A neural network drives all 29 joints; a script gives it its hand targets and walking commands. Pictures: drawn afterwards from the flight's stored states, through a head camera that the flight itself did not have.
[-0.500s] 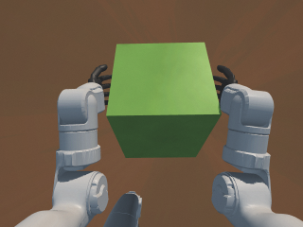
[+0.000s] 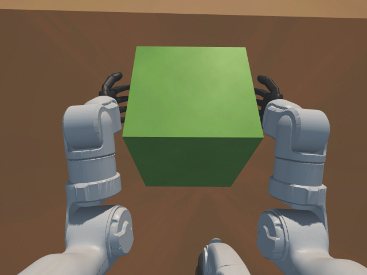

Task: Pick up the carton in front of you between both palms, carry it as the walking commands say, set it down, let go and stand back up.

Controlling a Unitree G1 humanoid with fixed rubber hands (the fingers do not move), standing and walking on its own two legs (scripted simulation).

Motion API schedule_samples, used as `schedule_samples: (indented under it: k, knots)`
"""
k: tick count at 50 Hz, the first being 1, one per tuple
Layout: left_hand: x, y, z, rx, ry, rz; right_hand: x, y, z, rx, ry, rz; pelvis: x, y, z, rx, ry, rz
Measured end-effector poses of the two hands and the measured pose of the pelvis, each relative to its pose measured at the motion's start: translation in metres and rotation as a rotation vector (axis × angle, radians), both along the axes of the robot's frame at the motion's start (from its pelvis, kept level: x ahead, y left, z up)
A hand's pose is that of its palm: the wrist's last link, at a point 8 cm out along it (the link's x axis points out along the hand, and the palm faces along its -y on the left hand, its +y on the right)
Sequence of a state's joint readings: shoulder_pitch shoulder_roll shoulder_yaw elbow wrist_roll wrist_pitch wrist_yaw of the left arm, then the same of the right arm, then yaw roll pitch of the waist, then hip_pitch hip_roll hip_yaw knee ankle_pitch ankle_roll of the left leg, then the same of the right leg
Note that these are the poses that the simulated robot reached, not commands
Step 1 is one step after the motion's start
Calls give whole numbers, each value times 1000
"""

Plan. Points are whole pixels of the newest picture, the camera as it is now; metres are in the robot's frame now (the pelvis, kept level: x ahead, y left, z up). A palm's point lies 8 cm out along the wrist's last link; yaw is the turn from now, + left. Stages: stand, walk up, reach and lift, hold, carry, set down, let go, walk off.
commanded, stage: carry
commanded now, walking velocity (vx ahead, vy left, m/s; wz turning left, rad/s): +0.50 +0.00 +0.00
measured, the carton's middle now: (189, 125) +0.40 -0.03 +0.09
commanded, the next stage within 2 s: none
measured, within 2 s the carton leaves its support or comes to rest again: neither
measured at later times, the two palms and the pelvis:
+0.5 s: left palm (98, 15) +0.68 +0.18 +0.19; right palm (216, 12) +0.69 -0.12 +0.20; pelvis +0.31 +0.01 +0.02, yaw +1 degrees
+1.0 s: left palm out of the picture +0.95 +0.17 +0.22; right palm out of the picture +0.99 -0.13 +0.22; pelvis +0.60 -0.01 +0.07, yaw +1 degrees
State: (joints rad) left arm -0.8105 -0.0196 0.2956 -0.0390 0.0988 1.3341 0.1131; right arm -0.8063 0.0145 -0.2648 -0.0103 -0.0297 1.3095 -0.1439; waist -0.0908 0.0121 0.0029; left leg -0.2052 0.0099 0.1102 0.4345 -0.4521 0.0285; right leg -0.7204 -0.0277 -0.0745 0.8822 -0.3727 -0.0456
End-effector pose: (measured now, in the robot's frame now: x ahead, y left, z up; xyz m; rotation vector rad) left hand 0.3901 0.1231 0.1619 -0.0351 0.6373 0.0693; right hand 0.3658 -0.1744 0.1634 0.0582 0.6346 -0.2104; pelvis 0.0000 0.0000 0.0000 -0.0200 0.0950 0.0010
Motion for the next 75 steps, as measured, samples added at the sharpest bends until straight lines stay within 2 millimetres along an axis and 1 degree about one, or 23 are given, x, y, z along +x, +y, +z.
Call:
schedule_samples:
  k: [2,5,9,12,17,20,22,25,29,31,34,37,40,44,46,50,54,60,64,66,70,72,75]
  knots:
    - [25,0,5,10,-13,15,32,0,5,1,-13,21,30,-6,-3,-9,-2,2]
    - [58,5,6,46,-6,56,81,4,4,-3,-4,80,72,-18,-8,-27,-23,19]
    - [84,23,-3,59,81,118,134,23,1,-3,80,156,114,-27,7,-3,-23,18]
    - [107,36,1,54,100,157,169,37,5,4,98,189,143,-28,19,11,-19,22]
    - [164,50,25,38,38,190,229,51,25,23,36,194,197,-22,28,22,-8,27]
    - [208,56,35,29,15,178,266,56,34,18,13,177,237,-12,28,27,-2,26]
    - [241,58,36,27,13,154,291,57,36,4,11,160,267,-3,24,37,-6,23]
    - [289,55,32,32,33,90,321,53,32,-33,33,114,307,11,22,49,-25,11]
    - [339,39,27,41,112,16,344,38,21,-37,115,54,347,22,39,26,-26,12]
    - [361,32,28,39,123,-8,358,32,22,-32,127,28,366,25,47,17,-25,8]
    - [396,25,37,25,97,-21,388,25,33,-24,100,-1,397,27,54,7,-21,5]
    - [432,22,50,12,50,-13,427,22,49,-20,51,-7,432,24,58,5,-13,4]
    - [470,22,62,11,12,6,472,21,62,-16,13,6,472,18,59,2,-5,5]
    - [522,23,69,38,0,43,539,21,66,-14,1,58,533,4,51,-20,-19,18]
    - [539,28,65,64,26,74,570,26,63,-14,28,102,558,-3,53,-21,-28,23]
    - [565,45,57,71,109,131,620,44,61,-10,106,166,598,-10,71,3,-27,21]
    - [601,59,69,61,97,173,666,59,71,4,94,193,637,-9,84,18,-24,27]
    - [682,69,98,40,21,174,738,69,96,13,18,169,710,5,91,23,-8,25]
    - [747,74,100,40,19,119,788,71,101,-16,18,130,771,24,83,41,-18,14]
    - [777,69,96,24,40,62,805,68,96,-34,41,103,795,33,85,47,-28,10]
    - [825,56,90,34,120,-4,829,56,84,-42,125,48,835,44,102,23,-29,10]
    - [846,51,91,31,130,-23,844,51,85,-38,135,26,854,47,110,14,-29,6]
    - [880,46,100,18,102,-31,874,46,97,-32,106,3,884,48,117,6,-26,4]
